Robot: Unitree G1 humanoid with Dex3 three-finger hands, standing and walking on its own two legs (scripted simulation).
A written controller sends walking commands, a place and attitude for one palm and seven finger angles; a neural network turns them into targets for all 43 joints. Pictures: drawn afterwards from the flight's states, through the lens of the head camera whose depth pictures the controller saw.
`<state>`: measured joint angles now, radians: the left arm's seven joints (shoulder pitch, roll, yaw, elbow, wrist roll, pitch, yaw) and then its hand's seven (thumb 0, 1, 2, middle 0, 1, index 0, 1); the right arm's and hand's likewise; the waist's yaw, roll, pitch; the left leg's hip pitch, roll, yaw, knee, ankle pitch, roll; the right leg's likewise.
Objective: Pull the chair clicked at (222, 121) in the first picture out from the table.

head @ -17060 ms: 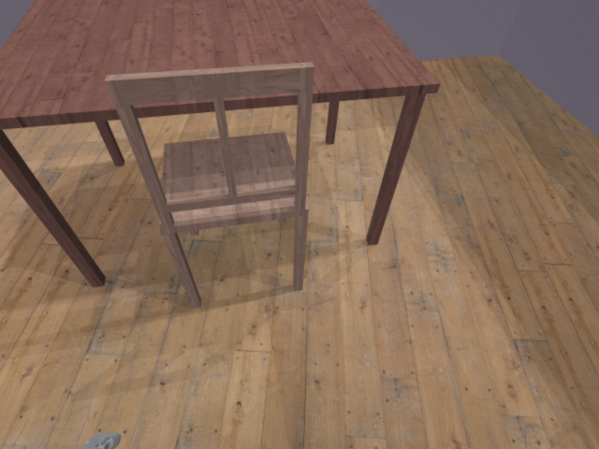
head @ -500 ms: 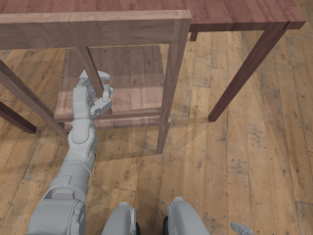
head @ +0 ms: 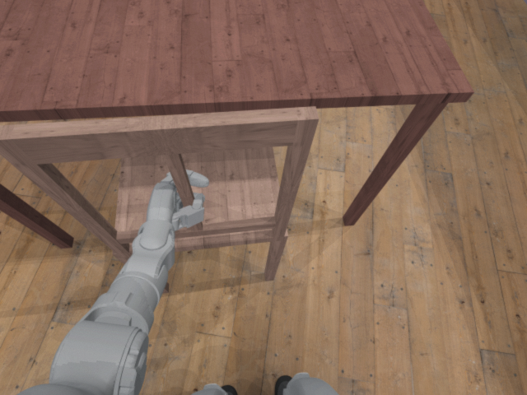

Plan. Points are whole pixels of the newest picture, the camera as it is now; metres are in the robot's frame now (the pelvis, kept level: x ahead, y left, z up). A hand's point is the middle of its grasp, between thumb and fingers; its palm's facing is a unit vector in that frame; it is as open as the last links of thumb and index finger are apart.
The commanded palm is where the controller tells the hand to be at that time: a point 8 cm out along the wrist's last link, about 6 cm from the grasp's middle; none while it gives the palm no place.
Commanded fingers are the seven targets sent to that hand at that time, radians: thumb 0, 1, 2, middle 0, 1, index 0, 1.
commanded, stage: step backward, pulling the chair out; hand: left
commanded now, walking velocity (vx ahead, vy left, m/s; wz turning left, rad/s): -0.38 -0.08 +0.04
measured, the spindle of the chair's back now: (187, 196) +0.44 +0.11 -0.06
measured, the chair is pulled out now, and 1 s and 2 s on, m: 0.04 0.20 0.21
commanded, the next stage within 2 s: none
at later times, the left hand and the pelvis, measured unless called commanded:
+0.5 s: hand (207, 250) +0.34 +0.07 -0.05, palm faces -0.08 -0.99 -0.13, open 5.1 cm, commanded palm +0.33 +0.13 -0.05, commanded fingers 0.00 0.90 0.90 -0.50 -1.45 -0.50 -1.45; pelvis -0.06 -0.01 +0.00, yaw -1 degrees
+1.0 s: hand (204, 302) +0.26 +0.08 -0.05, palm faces -0.07 -0.98 -0.17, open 5.2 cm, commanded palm +0.27 +0.13 -0.05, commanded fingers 0.00 0.90 0.90 -0.50 -1.45 -0.50 -1.45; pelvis -0.10 -0.02 +0.00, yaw +1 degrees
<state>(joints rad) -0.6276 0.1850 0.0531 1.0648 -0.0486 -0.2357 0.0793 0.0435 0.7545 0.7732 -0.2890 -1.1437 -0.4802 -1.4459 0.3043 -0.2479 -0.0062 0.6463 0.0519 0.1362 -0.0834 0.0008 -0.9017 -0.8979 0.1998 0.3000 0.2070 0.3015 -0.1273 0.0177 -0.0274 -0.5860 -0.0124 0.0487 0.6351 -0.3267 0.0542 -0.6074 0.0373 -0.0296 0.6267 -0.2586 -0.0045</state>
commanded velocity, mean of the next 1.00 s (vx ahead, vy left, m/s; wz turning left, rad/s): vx -0.38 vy -0.01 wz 0.06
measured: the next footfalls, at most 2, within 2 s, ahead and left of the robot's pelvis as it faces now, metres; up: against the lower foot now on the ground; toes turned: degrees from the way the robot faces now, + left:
none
